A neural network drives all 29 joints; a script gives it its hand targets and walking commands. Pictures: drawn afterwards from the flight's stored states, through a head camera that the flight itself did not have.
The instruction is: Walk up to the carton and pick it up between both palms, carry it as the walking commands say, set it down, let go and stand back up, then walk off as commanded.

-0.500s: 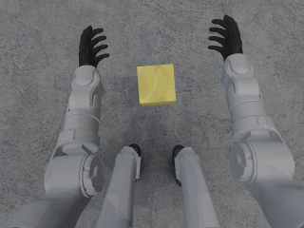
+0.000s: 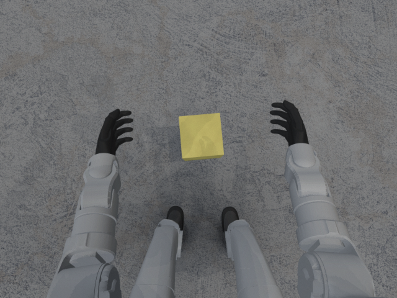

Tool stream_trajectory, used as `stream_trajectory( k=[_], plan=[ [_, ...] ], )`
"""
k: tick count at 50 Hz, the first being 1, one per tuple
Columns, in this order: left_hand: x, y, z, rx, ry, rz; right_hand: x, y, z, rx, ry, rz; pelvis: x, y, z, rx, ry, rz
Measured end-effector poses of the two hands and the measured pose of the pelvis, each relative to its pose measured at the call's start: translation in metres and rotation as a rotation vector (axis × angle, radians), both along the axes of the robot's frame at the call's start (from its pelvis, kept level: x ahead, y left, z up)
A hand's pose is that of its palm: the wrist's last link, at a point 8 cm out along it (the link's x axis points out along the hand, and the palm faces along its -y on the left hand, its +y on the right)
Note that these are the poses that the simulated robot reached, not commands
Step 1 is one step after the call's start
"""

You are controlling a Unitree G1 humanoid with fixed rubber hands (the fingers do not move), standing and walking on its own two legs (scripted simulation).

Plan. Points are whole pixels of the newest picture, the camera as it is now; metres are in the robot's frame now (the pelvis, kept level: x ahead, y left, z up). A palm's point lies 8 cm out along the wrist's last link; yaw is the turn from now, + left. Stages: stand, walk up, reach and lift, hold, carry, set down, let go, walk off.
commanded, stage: let go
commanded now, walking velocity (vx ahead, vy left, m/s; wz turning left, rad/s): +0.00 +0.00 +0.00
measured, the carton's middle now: (201, 138) +0.46 +0.01 -0.62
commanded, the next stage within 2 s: stand in 0.92 s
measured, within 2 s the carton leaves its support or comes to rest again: neither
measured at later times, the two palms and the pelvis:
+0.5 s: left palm (50, 237) +0.22 +0.24 -0.01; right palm (351, 221) +0.25 -0.21 -0.01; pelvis +0.06 +0.00 +0.07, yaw +1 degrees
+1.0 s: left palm (41, 248) +0.21 +0.25 -0.01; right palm (373, 250) +0.20 -0.24 -0.01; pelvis +0.06 +0.00 +0.06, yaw +2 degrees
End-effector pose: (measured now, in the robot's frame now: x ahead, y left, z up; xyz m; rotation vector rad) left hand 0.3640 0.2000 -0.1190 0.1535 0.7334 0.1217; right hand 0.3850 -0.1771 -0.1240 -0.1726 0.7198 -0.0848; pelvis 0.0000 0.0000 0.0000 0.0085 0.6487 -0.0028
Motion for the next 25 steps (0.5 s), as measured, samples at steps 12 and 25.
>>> stream_trajectory(
  k=[12, 25],
  plan=[
    [-0.076, 0.026, 0.067, -0.01, 0.035, -0.031, -0.069, -0.026, 0.067, -0.015, 0.028, 0.016, 0.03, 0.007, 0.04, -0.009, -0.234, 0.008],
    [-0.143, 0.036, 0.112, -0.006, 0.052, -0.02, -0.139, -0.034, 0.113, 0.006, 0.041, 0.031, 0.058, 0.005, 0.066, -0.008, -0.52, 0.017]
  ],
)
